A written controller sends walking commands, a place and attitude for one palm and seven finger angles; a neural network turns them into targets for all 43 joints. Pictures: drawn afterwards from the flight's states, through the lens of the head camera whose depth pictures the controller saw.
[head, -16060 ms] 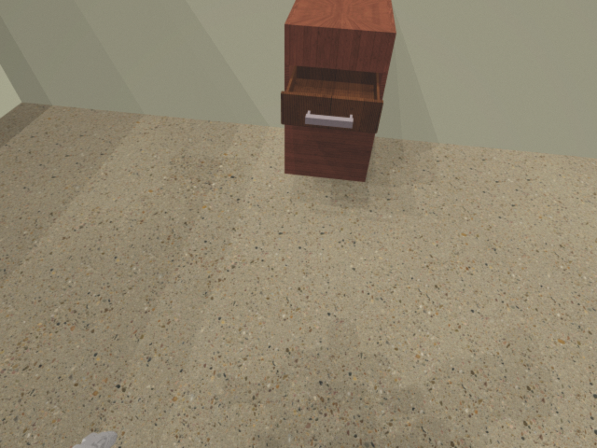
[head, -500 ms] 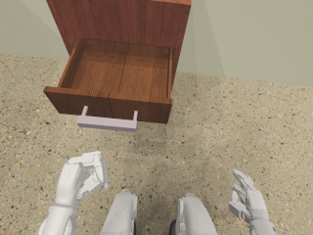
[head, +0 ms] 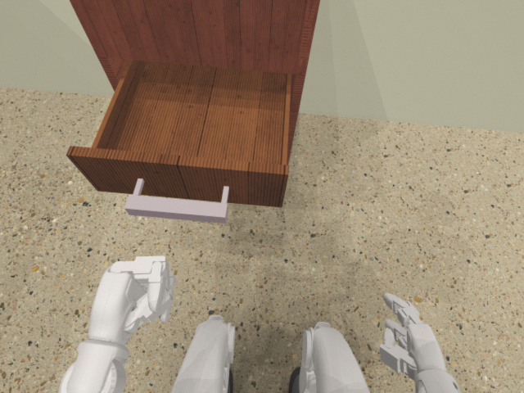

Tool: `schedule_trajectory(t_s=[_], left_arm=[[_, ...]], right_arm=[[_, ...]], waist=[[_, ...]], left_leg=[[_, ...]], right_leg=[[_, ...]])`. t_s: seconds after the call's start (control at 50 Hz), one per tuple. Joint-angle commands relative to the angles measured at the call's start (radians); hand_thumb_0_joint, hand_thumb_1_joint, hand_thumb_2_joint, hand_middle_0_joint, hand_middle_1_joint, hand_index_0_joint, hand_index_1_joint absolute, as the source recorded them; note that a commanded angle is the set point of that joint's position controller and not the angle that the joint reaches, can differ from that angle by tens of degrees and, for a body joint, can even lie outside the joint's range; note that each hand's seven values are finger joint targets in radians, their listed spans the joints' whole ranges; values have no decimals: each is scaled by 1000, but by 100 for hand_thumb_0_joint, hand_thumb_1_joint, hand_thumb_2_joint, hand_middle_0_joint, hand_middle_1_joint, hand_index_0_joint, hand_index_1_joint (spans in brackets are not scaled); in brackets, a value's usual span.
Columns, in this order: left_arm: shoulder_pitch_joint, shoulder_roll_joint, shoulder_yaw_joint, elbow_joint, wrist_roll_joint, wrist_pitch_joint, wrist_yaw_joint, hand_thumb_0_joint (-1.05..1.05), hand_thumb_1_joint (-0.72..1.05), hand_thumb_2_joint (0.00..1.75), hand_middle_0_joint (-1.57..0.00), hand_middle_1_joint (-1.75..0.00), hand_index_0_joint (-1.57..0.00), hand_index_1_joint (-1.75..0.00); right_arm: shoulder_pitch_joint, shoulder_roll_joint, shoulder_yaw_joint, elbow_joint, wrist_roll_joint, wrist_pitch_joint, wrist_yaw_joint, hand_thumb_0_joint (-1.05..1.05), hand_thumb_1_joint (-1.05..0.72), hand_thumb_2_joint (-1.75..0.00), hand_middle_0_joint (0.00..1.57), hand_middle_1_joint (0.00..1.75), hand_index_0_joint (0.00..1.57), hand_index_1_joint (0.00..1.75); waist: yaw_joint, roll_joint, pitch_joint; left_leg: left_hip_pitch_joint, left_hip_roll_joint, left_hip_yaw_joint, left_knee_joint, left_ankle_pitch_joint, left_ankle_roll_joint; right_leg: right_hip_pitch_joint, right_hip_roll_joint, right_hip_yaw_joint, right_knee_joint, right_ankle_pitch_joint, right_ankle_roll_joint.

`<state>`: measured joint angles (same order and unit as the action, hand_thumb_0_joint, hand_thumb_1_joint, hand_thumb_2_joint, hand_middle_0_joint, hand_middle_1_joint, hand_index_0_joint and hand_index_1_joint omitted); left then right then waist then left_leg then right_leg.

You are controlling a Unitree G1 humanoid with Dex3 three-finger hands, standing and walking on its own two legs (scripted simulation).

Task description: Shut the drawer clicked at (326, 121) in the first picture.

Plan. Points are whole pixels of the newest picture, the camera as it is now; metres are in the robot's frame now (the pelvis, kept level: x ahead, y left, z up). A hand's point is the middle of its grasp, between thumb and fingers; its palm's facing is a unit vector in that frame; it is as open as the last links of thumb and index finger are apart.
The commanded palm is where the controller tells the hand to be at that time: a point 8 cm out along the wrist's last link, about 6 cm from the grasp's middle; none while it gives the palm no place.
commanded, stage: raise the hand and make a fist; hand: left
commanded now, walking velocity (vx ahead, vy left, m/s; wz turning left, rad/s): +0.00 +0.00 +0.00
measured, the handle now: (180, 198) +0.44 +0.18 -0.08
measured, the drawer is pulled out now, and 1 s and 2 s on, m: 0.25 0.25 0.25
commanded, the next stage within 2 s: bring the fist close to the handle in 0.18 s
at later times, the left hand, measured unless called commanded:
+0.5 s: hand (174, 290) +0.26 +0.14 -0.01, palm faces -0.05 -1.00 -0.03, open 3.3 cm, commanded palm +0.24 +0.20 +0.00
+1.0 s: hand (188, 266) +0.31 +0.14 -0.05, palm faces -0.07 -1.00 -0.04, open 3.3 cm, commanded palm +0.29 +0.19 -0.05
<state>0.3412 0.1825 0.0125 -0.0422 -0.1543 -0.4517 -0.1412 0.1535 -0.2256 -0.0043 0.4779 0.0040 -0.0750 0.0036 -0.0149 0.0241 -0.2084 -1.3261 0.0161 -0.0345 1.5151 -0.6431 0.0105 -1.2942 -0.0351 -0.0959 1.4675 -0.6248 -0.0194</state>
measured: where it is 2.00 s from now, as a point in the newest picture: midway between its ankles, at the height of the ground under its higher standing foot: outside the picture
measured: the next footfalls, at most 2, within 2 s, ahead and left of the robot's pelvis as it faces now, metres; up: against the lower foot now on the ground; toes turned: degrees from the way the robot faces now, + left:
none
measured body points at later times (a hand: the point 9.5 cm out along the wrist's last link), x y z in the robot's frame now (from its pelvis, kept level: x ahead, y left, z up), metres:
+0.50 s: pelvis -0.01 -0.01 -0.02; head +0.12 +0.01 +0.42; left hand +0.26 +0.20 +0.00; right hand +0.20 -0.24 -0.10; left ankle +0.03 +0.11 -0.57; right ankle +0.03 -0.12 -0.57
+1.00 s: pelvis -0.02 +0.00 -0.05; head +0.14 +0.02 +0.37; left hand +0.30 +0.19 -0.05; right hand +0.17 -0.24 -0.16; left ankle +0.03 +0.11 -0.57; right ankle +0.03 -0.12 -0.57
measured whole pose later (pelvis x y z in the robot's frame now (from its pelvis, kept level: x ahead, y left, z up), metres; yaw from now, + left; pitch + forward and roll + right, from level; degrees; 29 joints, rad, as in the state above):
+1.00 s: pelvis -0.02 +0.00 -0.05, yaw -1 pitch +31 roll -3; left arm -0.02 0.20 0.06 0.26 -0.13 -0.51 -0.10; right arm 0.12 -0.24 0.01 0.52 -0.01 -0.04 0.02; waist -0.04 0.02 -0.23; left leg -1.57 0.02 -0.03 1.70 -0.67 0.01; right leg -1.54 -0.04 -0.09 1.65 -0.65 -0.02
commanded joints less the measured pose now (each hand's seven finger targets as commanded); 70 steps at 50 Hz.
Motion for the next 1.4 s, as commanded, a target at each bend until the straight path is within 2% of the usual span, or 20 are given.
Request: schedule_trajectory(t_s=[0.0,0.02,0.06,0.1,0.16,0.26,0.32,0.42,0.48,0.54,0.58,0.64,0.72,0.82,0.92,1.04,1.12,1.26,1.32,1.38], left_arm=[[-2,69,38,-185,-12,-40,-13,0,90,90,-140,-160,-140,-160],[-15,107,83,-195,-13,-54,3,0,90,90,-140,-160,-140,-160],[4,107,110,-219,-22,-89,28,0,90,90,-140,-160,-140,-160],[-16,86,94,-239,-23,-126,43,0,90,90,-140,-160,-140,-160],[8,63,56,-188,-15,-135,34,0,90,90,-140,-160,-140,-160],[-19,63,8,-145,-8,-82,-30,0,90,90,-140,-160,-140,-160],[-89,92,49,-91,-10,-64,-26,0,90,90,-140,-160,-140,-160],[-177,131,141,-73,-28,-117,22,0,90,90,-140,-160,-140,-160],[-171,102,112,-61,-24,-145,16,0,90,90,-140,-160,-140,-160],[-218,79,59,-16,-15,-134,-12,0,90,90,-140,-160,-140,-160],[-221,69,33,-1,-9,-114,-30,0,90,90,-140,-160,-140,-160],[-245,81,56,5,-14,-92,-30,0,90,90,-140,-160,-140,-160],[-320,114,105,-12,-15,-103,21,0,90,90,-140,-160,-140,-160],[-381,92,90,53,18,-135,66,0,90,90,-140,-160,-140,-160],[-423,72,53,127,29,-119,36,0,90,90,-140,-160,-140,-160],[-520,108,101,108,9,-113,33,0,90,90,-140,-160,-140,-160],[-568,129,135,150,8,-133,51,0,90,90,-140,-160,-140,-160],[-638,120,115,239,12,-143,13,0,90,90,-140,-160,-140,-160],[-582,145,141,179,-6,-126,-2,0,90,90,-140,-160,-140,-160],[-541,137,138,110,-16,-110,2,0,90,90,-140,-160,-140,-160]], right_arm=[[-24,-137,-59,-166,9,-54,-23,0,-90,-90,20,30,20,30],[-28,-132,-59,-157,5,-56,-29,0,-90,-90,20,30,20,30],[-18,-118,-57,-155,0,-60,-29,0,-90,-90,20,30,20,30],[-16,-114,-56,-147,-4,-69,-26,0,-90,-90,20,30,20,30],[-16,-118,-54,-140,-5,-69,-19,0,-90,-90,20,30,20,30],[-20,-142,-53,-152,9,-60,-20,0,-90,-90,20,30,20,30],[-21,-146,-50,-140,7,-59,-31,0,-90,-90,20,30,20,30],[-15,-135,-48,-116,-6,-68,-29,0,-90,-90,20,30,20,30],[-22,-136,-49,-111,-10,-71,-17,0,-90,-90,20,30,20,30],[-22,-152,-47,-101,-8,-64,-11,0,-90,-90,20,30,20,30],[-22,-162,-50,-105,-4,-58,-8,0,-90,-90,20,30,20,30],[-15,-170,-54,-106,-1,-48,-10,0,-90,-90,20,30,20,30],[-19,-167,-53,-97,-8,-42,-10,0,-90,-90,20,30,20,30],[-18,-164,-50,-79,-17,-31,2,0,-90,-90,20,30,20,30],[-9,-177,-50,-79,-14,-11,6,0,-90,-90,20,30,20,30],[-11,-181,-49,-82,-13,8,3,0,-90,-90,20,30,20,30],[-7,-176,-45,-68,-18,12,2,0,-90,-90,20,30,20,30],[-2,-187,-47,-56,-19,25,7,0,-90,-90,20,30,20,30],[4,-191,-50,-77,-13,33,9,0,-90,-90,20,30,20,30],[1,-188,-51,-87,-8,44,13,0,-90,-90,20,30,20,30]], waist=[[-21,-55,-316],[-10,-45,-321],[13,-3,-354],[8,16,-357],[-10,28,-325],[-32,5,-294],[-40,-26,-276],[-8,-4,-338],[-2,36,-379],[-28,43,-367],[-32,47,-372],[-27,24,-404],[-18,30,-425],[-30,33,-422],[-41,25,-437],[-35,44,-489],[-43,16,-478],[-57,28,-492],[-23,59,-565],[-15,64,-592]], left_leg=[[203,-25,-22,-198,263,19],[195,-24,-18,-190,268,18],[216,-25,-11,-196,294,12],[233,-23,-10,-188,311,11],[220,-22,-10,-183,290,11],[192,-20,-16,-189,217,19],[152,-21,-18,-164,197,22],[127,-24,-12,-132,240,17],[149,-23,-7,-122,264,14],[147,-19,-17,-115,255,17],[153,-19,-22,-117,244,17],[159,-17,-33,-111,256,17],[147,-20,-37,-95,264,12],[125,-21,-42,-71,247,7],[107,-21,-43,-51,228,8],[92,-23,-37,-22,245,9],[29,-24,-33,11,237,12],[-9,-25,-23,53,223,13],[41,-23,-25,37,268,11],[75,-21,-28,26,308,10]], right_leg=[[256,33,58,-216,218,-10],[256,34,62,-209,215,-12],[272,33,65,-201,226,-17],[251,33,62,-192,240,-16],[231,34,64,-203,222,-16],[220,33,73,-227,151,-15],[188,36,74,-216,128,-13],[192,37,78,-172,159,-16],[179,36,76,-152,187,-19],[133,36,67,-138,185,-20],[112,34,61,-129,177,-21],[94,35,47,-104,186,-20],[63,35,44,-74,183,-21],[3,34,39,-43,161,-24],[-18,33,42,-30,156,-24],[-17,32,49,-8,177,-22],[-19,35,55,9,173,-20],[-51,34,63,32,173,-21],[-8,37,62,36,207,-25],[11,34,62,36,239,-23]])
